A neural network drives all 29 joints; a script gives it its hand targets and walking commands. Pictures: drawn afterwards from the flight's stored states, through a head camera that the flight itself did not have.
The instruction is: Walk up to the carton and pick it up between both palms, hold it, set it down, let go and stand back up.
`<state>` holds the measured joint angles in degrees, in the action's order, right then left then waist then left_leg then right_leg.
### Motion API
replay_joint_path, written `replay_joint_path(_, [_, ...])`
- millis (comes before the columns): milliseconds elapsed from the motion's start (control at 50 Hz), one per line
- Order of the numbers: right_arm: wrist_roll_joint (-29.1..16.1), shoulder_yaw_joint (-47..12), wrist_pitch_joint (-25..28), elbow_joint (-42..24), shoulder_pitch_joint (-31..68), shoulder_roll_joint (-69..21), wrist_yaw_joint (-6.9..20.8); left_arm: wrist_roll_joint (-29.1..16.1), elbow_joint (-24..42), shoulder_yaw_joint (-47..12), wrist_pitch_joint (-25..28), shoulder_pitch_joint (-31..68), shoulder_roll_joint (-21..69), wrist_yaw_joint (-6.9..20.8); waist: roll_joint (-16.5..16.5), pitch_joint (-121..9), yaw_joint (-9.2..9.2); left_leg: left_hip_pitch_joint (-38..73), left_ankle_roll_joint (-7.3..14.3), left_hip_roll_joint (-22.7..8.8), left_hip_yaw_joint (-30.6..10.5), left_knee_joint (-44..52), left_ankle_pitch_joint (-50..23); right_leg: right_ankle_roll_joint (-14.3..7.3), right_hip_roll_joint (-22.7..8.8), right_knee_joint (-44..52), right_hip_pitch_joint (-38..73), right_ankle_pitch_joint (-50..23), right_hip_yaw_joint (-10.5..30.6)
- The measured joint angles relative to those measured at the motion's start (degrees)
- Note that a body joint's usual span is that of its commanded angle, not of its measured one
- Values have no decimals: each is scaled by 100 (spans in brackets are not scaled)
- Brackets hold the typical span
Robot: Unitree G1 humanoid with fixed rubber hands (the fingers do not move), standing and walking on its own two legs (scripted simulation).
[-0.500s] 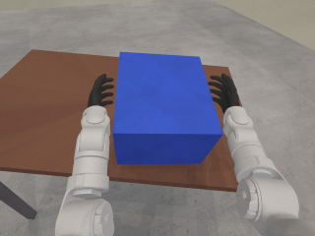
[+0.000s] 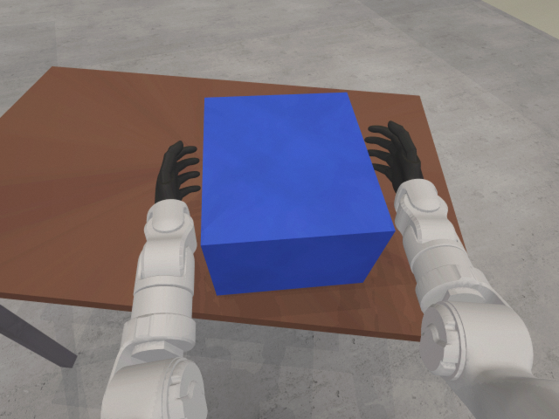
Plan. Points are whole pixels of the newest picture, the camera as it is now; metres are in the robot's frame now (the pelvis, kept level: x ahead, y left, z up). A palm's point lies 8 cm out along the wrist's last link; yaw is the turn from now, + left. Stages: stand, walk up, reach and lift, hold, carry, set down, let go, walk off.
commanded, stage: set down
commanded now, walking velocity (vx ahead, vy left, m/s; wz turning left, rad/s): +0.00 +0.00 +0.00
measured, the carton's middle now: (284, 190) +0.47 +0.00 +0.04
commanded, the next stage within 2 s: none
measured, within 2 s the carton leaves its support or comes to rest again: rests again in 0.60 s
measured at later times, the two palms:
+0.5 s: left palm (187, 201) +0.40 +0.14 +0.09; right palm (412, 180) +0.44 -0.19 +0.10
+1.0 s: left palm (189, 206) +0.40 +0.14 +0.08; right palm (412, 186) +0.43 -0.20 +0.10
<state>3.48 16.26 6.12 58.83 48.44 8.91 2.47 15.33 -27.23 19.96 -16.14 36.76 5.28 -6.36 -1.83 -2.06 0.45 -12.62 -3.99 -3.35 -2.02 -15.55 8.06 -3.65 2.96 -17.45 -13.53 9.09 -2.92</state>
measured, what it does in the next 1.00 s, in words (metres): stands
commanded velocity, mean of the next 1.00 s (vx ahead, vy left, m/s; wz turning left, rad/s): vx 0.00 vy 0.00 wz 0.00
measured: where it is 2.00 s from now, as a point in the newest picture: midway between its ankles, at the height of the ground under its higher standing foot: outside the picture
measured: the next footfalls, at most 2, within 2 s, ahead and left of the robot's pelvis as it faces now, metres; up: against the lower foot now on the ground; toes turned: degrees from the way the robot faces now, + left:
none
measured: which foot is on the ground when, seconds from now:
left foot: down 0.00-1.00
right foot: down 0.00-1.00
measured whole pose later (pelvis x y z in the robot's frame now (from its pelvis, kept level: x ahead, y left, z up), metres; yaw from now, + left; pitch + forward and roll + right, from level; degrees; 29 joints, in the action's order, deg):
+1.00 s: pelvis -0.01 +0.01 +0.00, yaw -3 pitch +12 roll +0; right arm 10.1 24.7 9.0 66.4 52.5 12.4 7.1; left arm 16.6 -35.8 23.3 -8.6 40.3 9.2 -9.2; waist -0.5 -6.2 3.6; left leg -21.2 -3.2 -3.7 1.8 -16.3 7.1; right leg -3.4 2.8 -17.8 -23.2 6.8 -1.5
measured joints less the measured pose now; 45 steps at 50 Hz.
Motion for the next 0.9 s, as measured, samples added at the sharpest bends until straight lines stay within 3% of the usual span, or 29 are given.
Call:
replay_joint_path(160, [-17, 103, 183, 173, -74, 128, 126, 11, -53, -136, 106, -14, 118, -161, 21, -141, 2, -227, 31, -20, 113, -138, 99, 21, 11, -12, -211, -11, 69])
replay_joint_path(360, [-64, 40, 139, 426, 150, 425, 297, 121, -118, -18, 114, 137, 380, -329, 154, -174, 226, -351, 55, -60, 323, -110, 71, 27, 41, 17, -414, -113, 215])
replay_joint_path(520, [249, 229, 152, 650, 360, 424, 338, 57, -396, 169, 343, 198, 398, -337, 204, -291, 337, -578, 26, -64, 291, -30, -49, -7, 37, -4, -676, -161, 150])
replay_joint_path(720, [590, 589, 223, 692, 401, 311, 342, -26, -745, 308, 676, 276, 332, -265, 132, -402, 323, -821, 15, -57, 270, -25, -122, -23, 17, -68, -939, -183, 86])
replay_joint_path(900, [630, 761, 320, 736, 365, 313, 394, 80, -859, 312, 794, 315, 353, -271, 117, -426, 304, -838, 53, -40, 354, -77, -95, 11, -7, -79, -963, -204, 135])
